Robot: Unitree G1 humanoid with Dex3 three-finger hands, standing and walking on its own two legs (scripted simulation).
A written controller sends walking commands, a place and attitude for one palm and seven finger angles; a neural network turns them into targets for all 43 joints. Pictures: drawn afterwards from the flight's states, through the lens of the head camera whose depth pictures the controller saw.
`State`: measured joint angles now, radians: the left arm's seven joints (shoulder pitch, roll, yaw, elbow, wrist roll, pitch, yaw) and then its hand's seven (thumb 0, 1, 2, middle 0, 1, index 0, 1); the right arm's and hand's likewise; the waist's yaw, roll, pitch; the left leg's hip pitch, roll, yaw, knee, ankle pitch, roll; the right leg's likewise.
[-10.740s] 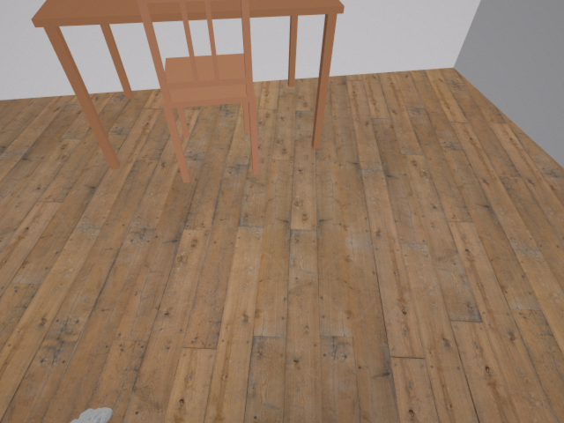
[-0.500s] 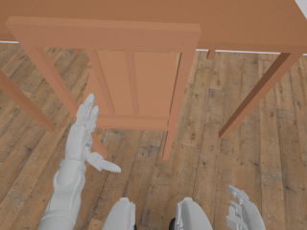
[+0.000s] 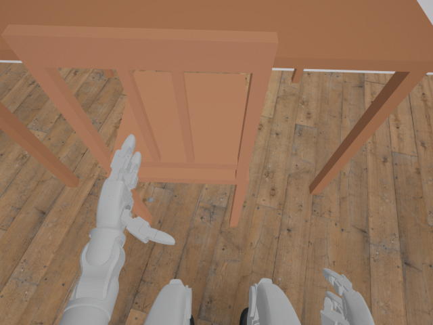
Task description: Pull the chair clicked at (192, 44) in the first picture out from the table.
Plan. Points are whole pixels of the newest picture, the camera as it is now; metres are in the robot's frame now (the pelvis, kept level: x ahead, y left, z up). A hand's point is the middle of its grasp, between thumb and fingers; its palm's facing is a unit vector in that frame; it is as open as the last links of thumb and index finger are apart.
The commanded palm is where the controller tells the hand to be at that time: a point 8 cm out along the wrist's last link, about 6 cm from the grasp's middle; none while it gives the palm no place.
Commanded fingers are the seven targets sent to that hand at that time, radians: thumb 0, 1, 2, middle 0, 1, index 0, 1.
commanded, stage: aim the fingers beside a spindle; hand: left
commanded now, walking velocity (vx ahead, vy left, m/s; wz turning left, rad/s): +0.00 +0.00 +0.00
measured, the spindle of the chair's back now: (143, 122) +0.49 +0.16 +0.03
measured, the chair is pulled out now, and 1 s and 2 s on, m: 0.00 -0.01 -0.09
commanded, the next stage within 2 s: push the fingers through the gap in 0.24 s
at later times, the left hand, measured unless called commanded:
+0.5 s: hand (151, 191) +0.35 +0.13 +0.01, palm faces -0.05 -1.00 -0.04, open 17.0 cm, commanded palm +0.33 +0.19 +0.02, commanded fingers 0.00 -0.50 0.30 -0.06 -0.08 -0.06 -0.08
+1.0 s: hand (150, 175) +0.38 +0.14 +0.01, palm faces -0.02 -1.00 -0.05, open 16.7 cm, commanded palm +0.38 +0.18 +0.02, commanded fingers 0.00 -0.50 0.30 -0.06 -0.08 -0.06 -0.08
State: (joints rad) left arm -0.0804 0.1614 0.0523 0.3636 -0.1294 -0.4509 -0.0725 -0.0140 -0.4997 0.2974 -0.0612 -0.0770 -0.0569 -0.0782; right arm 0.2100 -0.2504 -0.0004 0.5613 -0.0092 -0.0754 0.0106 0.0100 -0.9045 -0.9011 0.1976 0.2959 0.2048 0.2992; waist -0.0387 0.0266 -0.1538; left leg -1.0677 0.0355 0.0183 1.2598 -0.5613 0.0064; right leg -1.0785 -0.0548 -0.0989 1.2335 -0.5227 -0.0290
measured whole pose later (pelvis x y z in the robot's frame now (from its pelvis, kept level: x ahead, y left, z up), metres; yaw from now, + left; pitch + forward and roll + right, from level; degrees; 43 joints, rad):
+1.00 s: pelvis -0.01 +0.01 -0.01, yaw +0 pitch +22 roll -2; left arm -0.37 0.19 0.12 0.62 -0.10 -0.49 -0.06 -0.01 -0.50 0.30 -0.06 -0.08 -0.12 -0.12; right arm 0.21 -0.25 0.00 0.62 -0.02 -0.06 0.00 0.01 -0.90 -0.90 0.20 0.30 0.20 0.30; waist -0.06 0.02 -0.14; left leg -1.14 0.03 0.01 1.29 -0.55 0.02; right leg -1.13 -0.06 -0.11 1.25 -0.50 -0.02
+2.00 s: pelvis -0.01 +0.02 -0.01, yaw -2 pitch +26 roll -3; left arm -0.72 0.28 0.26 0.98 -0.06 -0.53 -0.05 -0.01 -0.50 0.30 -0.06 -0.08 -0.06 -0.09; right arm 0.28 -0.25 0.01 0.62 -0.04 0.03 0.05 0.01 -0.91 -0.90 0.20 0.30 0.21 0.30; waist -0.13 0.02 -0.15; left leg -1.22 0.04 0.03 1.31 -0.56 0.04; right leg -1.21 -0.04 -0.08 1.24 -0.48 0.00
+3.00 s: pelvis +0.00 +0.00 -0.01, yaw -2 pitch +26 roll -1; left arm -0.63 0.24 0.25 0.89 -0.07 -0.52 -0.03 0.01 0.77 0.84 -0.50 -1.44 -0.50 -1.44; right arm 0.26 -0.25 0.00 0.61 -0.04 0.00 0.04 0.01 -0.91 -0.90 0.20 0.30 0.20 0.30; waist -0.13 0.03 -0.15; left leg -1.18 0.05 0.03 1.29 -0.56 0.01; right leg -1.20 -0.04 -0.08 1.26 -0.50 -0.02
